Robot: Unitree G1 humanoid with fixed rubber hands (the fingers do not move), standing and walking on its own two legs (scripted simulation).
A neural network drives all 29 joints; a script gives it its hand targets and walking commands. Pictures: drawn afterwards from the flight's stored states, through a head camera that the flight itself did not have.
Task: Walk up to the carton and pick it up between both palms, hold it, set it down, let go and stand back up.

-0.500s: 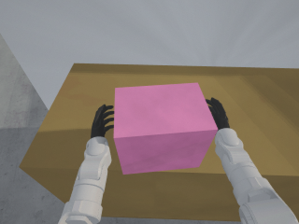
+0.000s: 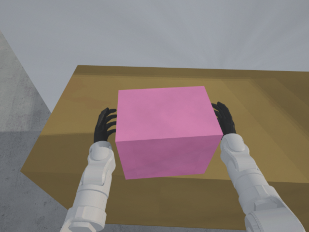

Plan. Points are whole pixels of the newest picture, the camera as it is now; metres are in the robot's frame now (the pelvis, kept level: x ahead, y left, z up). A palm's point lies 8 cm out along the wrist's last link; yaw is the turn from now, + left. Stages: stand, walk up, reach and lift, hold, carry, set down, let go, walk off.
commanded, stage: reach and lift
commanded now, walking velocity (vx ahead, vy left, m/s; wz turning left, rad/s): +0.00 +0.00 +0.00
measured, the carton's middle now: (163, 134) +0.40 +0.02 +0.03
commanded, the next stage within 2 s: none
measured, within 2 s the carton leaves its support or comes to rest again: leaves its support in 0.92 s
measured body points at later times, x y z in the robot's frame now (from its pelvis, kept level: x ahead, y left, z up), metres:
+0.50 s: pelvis +0.01 +0.01 +0.00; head +0.01 +0.02 +0.45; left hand +0.34 +0.19 +0.07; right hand +0.39 -0.14 +0.07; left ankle +0.01 +0.17 -0.75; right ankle +0.01 -0.11 -0.75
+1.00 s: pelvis +0.00 +0.00 +0.00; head +0.02 +0.02 +0.45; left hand +0.35 +0.19 +0.09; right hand +0.39 -0.14 +0.08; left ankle +0.01 +0.17 -0.75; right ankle +0.01 -0.11 -0.75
